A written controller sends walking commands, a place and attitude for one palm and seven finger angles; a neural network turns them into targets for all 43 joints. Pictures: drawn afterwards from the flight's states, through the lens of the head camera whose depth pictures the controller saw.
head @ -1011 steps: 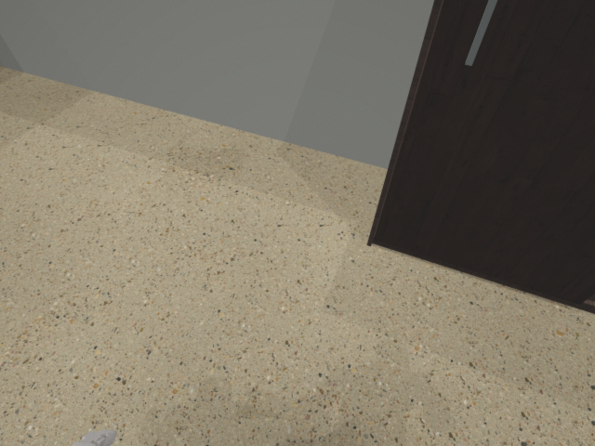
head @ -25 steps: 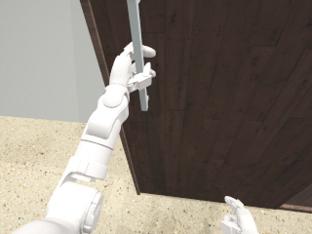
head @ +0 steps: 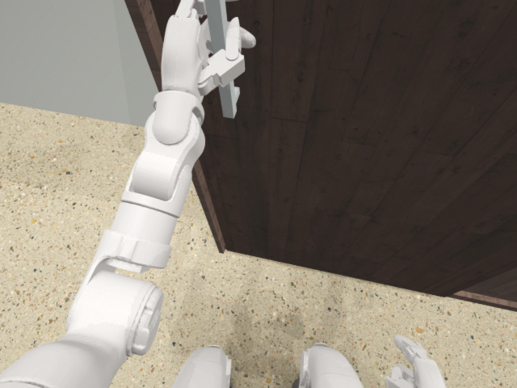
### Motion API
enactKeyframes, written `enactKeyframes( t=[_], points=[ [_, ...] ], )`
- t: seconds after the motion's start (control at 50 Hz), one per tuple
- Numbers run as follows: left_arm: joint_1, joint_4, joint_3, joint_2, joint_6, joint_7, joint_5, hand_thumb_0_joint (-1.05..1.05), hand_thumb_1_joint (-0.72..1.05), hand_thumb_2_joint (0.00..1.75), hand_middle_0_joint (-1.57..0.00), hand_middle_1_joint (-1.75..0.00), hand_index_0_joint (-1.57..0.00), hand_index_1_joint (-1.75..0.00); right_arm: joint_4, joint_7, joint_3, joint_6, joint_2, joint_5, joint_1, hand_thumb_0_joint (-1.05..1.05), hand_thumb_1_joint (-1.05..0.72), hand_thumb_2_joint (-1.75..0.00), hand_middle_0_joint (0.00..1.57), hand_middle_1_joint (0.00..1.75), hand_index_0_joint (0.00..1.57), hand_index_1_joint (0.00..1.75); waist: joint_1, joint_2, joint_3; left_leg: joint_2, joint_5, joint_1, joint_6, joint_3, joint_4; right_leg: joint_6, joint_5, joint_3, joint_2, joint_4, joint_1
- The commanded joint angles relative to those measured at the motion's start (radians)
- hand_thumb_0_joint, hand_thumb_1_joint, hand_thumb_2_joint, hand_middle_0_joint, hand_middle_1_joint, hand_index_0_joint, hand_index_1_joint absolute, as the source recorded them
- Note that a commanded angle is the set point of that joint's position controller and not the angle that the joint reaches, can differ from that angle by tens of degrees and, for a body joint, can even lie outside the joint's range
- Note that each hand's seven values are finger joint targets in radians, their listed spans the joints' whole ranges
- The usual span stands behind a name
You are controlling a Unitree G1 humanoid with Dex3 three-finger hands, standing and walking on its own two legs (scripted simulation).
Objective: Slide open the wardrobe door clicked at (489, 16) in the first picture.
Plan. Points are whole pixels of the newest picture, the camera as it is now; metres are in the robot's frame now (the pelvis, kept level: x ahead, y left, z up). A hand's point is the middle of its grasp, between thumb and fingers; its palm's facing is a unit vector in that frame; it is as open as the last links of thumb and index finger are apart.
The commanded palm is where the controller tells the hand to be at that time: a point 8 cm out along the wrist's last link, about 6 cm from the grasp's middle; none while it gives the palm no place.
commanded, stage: step sideways, sliding the door along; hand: left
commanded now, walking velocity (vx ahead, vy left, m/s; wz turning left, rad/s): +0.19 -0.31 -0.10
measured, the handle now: (222, 14) +0.49 +0.12 +0.24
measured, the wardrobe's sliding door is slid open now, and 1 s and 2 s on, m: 0.02 0.25 0.48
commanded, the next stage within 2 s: none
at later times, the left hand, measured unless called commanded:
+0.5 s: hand (311, 65) +0.45 +0.01 +0.22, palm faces +0.22 -0.97 -0.07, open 6.2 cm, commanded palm +0.42 -0.02 +0.22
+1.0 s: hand (453, 87) +0.43 -0.15 +0.22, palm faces +0.22 -0.97 -0.06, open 6.6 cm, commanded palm +0.40 -0.17 +0.22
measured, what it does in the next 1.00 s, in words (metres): steps to the right: right foot, then left foot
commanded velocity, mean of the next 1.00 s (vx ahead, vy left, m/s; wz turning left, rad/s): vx -0.19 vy -0.28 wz -0.18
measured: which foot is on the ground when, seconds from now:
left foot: down 0.00-0.20, up 0.22-0.30, down 0.32-0.54, up 0.56-0.68, down 0.70-0.96, up 0.98-1.00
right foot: up 0.00-0.16, down 0.18-0.32, up 0.34-0.50, down 0.52-0.70, up 0.72-0.92, down 0.94-1.00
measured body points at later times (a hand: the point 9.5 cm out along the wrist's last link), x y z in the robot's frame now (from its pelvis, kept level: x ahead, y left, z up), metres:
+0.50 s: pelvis +0.06 -0.17 +0.00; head +0.16 -0.16 +0.44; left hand +0.43 +0.06 +0.22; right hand +0.33 -0.33 -0.10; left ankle +0.03 +0.06 -0.72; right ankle +0.12 -0.30 -0.71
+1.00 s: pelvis +0.09 -0.29 +0.00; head +0.19 -0.30 +0.44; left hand +0.42 -0.10 +0.22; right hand +0.35 -0.43 -0.10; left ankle +0.04 -0.08 -0.70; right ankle +0.13 -0.40 -0.72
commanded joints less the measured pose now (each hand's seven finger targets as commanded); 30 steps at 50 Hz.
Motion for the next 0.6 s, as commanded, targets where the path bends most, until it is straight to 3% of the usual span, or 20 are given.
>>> enactKeyframes(
  t=[0.0,0.08,0.12,0.14,0.16,0.18,0.2,0.22,0.24,0.26,0.28,0.3,0.32,0.38,0.44,0.48,0.5,0.52,0.54,0.58],
  points=[
    [-0.610,-0.391,-0.248,-0.161,-0.143,-0.100,0.034,0.00,0.90,0.90,-0.45,-1.40,-0.45,-1.40,-0.188,0.016,-0.030,-0.048,-0.117,0.015,-0.108,0.00,-0.90,-0.90,0.20,0.30,0.20,0.30,-0.115,0.202,-0.594,0.369,0.617,0.508,0.226,-0.252,-0.183,0.017,-0.017,0.072,-0.094,-0.071,-0.123],
    [-0.547,-0.428,-0.230,-0.141,-0.145,-0.099,0.036,0.00,0.90,0.90,-0.45,-1.40,-0.45,-1.40,-0.236,0.028,-0.035,-0.044,-0.131,0.023,-0.104,0.00,-0.90,-0.90,0.20,0.30,0.20,0.30,-0.125,0.263,-0.631,0.278,0.762,0.485,0.135,-0.081,-0.118,0.023,0.064,-0.076,-0.017,-0.318,0.064],
    [-0.495,-0.443,-0.201,-0.109,-0.145,-0.093,0.039,0.00,0.90,0.90,-0.45,-1.40,-0.45,-1.40,-0.255,0.033,-0.030,-0.039,-0.122,0.031,-0.123,0.00,-0.90,-0.90,0.20,0.30,0.20,0.30,-0.106,0.223,-0.639,0.233,0.693,0.395,0.091,-0.035,-0.030,0.022,0.201,-0.108,0.007,-0.468,0.232],
    [-0.468,-0.460,-0.188,-0.089,-0.140,-0.087,0.049,0.00,0.90,0.90,-0.45,-1.40,-0.45,-1.40,-0.260,0.032,-0.024,-0.035,-0.111,0.041,-0.124,0.00,-0.90,-0.90,0.20,0.30,0.20,0.30,-0.093,0.109,-0.662,0.161,0.608,0.304,0.054,0.014,0.074,0.011,0.423,-0.090,-0.016,-0.549,0.370],
    [-0.463,-0.480,-0.168,-0.047,-0.133,-0.074,0.061,0.00,0.90,0.90,-0.45,-1.40,-0.45,-1.40,-0.250,0.023,-0.018,-0.038,-0.087,0.043,-0.141,0.00,-0.90,-0.90,0.20,0.30,0.20,0.30,-0.099,-0.033,-0.672,0.074,0.435,0.159,0.044,0.050,0.168,-0.032,0.751,0.010,-0.123,-0.535,0.477],
    [-0.471,-0.511,-0.160,-0.010,-0.133,-0.062,0.067,0.00,0.90,0.90,-0.45,-1.40,-0.45,-1.40,-0.246,0.015,-0.006,-0.038,-0.049,0.027,-0.182,0.00,-0.90,-0.90,0.20,0.30,0.20,0.30,-0.098,-0.136,-0.637,0.014,0.085,-0.007,0.014,0.055,0.216,-0.061,1.049,0.069,-0.215,-0.497,0.541],
    [-0.411,-0.521,-0.129,0.008,-0.131,-0.061,0.064,0.00,0.90,0.90,-0.45,-1.40,-0.45,-1.40,-0.230,0.001,-0.023,-0.034,-0.058,0.034,-0.171,0.00,-0.90,-0.90,0.20,0.30,0.20,0.30,-0.077,-0.315,-0.653,-0.034,-0.133,-0.119,-0.012,0.035,0.298,-0.085,1.214,0.097,-0.218,-0.442,0.632],
    [-0.399,-0.536,-0.134,0.000,-0.132,-0.063,0.066,0.00,0.90,0.90,-0.45,-1.40,-0.45,-1.40,-0.226,-0.004,-0.024,-0.032,-0.056,0.026,-0.180,0.00,-0.90,-0.90,0.20,0.30,0.20,0.30,-0.066,-0.386,-0.634,-0.032,-0.237,-0.170,0.003,0.026,0.286,-0.097,1.270,0.104,-0.231,-0.403,0.641],
    [-0.416,-0.586,-0.160,-0.034,-0.135,-0.063,0.060,0.00,0.90,0.90,-0.45,-1.40,-0.45,-1.40,-0.219,-0.006,-0.020,-0.037,-0.050,0.023,-0.181,0.00,-0.90,-0.90,0.20,0.30,0.20,0.30,-0.078,-0.332,-0.635,-0.021,-0.202,-0.140,0.010,0.030,0.162,-0.096,1.301,0.085,-0.226,-0.356,0.627],
    [-0.456,-0.630,-0.183,-0.057,-0.138,-0.058,0.052,0.00,0.90,0.90,-0.45,-1.40,-0.45,-1.40,-0.198,-0.007,-0.021,-0.044,-0.059,0.021,-0.175,0.00,-0.90,-0.90,0.20,0.30,0.20,0.30,-0.118,-0.159,-0.650,0.025,0.054,0.072,0.025,0.040,-0.087,-0.054,1.207,0.026,-0.196,-0.238,0.478],
    [-0.405,-0.644,-0.215,-0.099,-0.144,-0.064,0.037,0.00,0.90,0.90,-0.45,-1.40,-0.45,-1.40,-0.215,-0.002,-0.038,-0.036,-0.093,0.018,-0.165,0.00,-0.90,-0.90,0.20,0.30,0.20,0.30,-0.133,0.112,-0.707,0.193,0.771,0.473,0.089,-0.102,-0.170,0.047,0.847,-0.057,-0.098,-0.075,0.129],
    [-0.361,-0.649,-0.248,-0.147,-0.145,-0.084,0.023,0.00,0.90,0.90,-0.45,-1.40,-0.45,-1.40,-0.265,0.030,-0.059,-0.021,-0.123,0.012,-0.164,0.00,-0.90,-0.90,0.20,0.30,0.20,0.30,-0.114,0.277,-0.730,0.415,1.232,0.645,0.184,-0.324,-0.117,0.064,-0.036,0.004,-0.025,0.058,-0.133],
    [-0.415,-0.637,-0.237,-0.152,-0.145,-0.100,0.041,0.00,0.90,0.90,-0.45,-1.40,-0.45,-1.40,-0.297,0.072,-0.061,-0.010,-0.131,0.021,-0.199,0.00,-0.90,-0.90,0.20,0.30,0.20,0.30,-0.101,0.175,-0.668,0.427,1.082,0.594,0.208,-0.257,-0.120,0.043,-0.102,0.081,-0.057,0.066,-0.155],
    [-0.357,-0.664,-0.202,-0.097,-0.151,-0.089,0.048,0.00,0.90,0.90,-0.45,-1.40,-0.45,-1.40,-0.297,0.080,-0.061,-0.027,-0.114,0.025,-0.185,0.00,-0.90,-0.90,0.20,0.30,0.20,0.30,-0.112,0.276,-0.624,0.377,0.988,0.579,0.171,-0.113,-0.091,0.036,-0.005,0.042,-0.067,-0.089,-0.138],
    [-0.241,-0.674,-0.192,-0.071,-0.134,-0.081,0.049,0.00,0.90,0.90,-0.45,-1.40,-0.45,-1.40,-0.333,0.069,-0.044,-0.036,-0.108,0.032,-0.190,0.00,-0.90,-0.90,0.20,0.30,0.20,0.30,-0.104,0.220,-0.609,0.309,0.844,0.415,0.088,-0.008,-0.034,0.037,0.201,-0.036,-0.009,-0.350,0.151],
    [-0.167,-0.716,-0.176,-0.037,-0.125,-0.072,0.064,0.00,0.90,0.90,-0.45,-1.40,-0.45,-1.40,-0.342,0.053,-0.026,-0.045,-0.081,0.048,-0.185,0.00,-0.90,-0.90,0.20,0.30,0.20,0.30,-0.086,0.055,-0.630,0.172,0.597,0.284,0.062,0.053,0.133,0.034,0.660,-0.025,-0.037,-0.509,0.331],
    [-0.162,-0.754,-0.167,0.005,-0.129,-0.067,0.065,0.00,0.90,0.90,-0.45,-1.40,-0.45,-1.40,-0.348,0.040,-0.014,-0.052,-0.040,0.045,-0.214,0.00,-0.90,-0.90,0.20,0.30,0.20,0.30,-0.086,-0.146,-0.610,0.069,0.128,0.104,0.041,0.075,0.247,-0.007,1.043,0.100,-0.169,-0.523,0.409],
    [-0.107,-0.777,-0.147,0.028,-0.126,-0.060,0.064,0.00,0.90,0.90,-0.45,-1.40,-0.45,-1.40,-0.335,0.027,-0.008,-0.070,-0.025,0.034,-0.206,0.00,-0.90,-0.90,0.20,0.30,0.20,0.30,-0.066,-0.235,-0.589,-0.023,-0.242,-0.026,-0.021,0.033,0.332,-0.058,1.299,0.197,-0.234,-0.506,0.422],
    [-0.048,-0.819,-0.139,0.032,-0.126,-0.060,0.060,0.00,0.90,0.90,-0.45,-1.40,-0.45,-1.40,-0.317,0.021,-0.020,-0.081,-0.034,0.023,-0.181,0.00,-0.90,-0.90,0.20,0.30,0.20,0.30,-0.052,-0.323,-0.616,-0.040,-0.337,-0.079,-0.015,-0.017,0.406,-0.087,1.364,0.240,-0.242,-0.465,0.463],
    [-0.076,-0.933,-0.176,-0.018,-0.144,-0.046,0.049,0.00,0.90,0.90,-0.45,-1.40,-0.45,-1.40,-0.283,0.019,0.001,-0.100,-0.023,0.023,-0.179,0.00,-0.90,-0.90,0.20,0.30,0.20,0.30,-0.086,-0.244,-0.643,-0.012,-0.288,-0.115,-0.007,-0.051,0.250,-0.126,1.438,0.228,-0.269,-0.397,0.556]
  ],
)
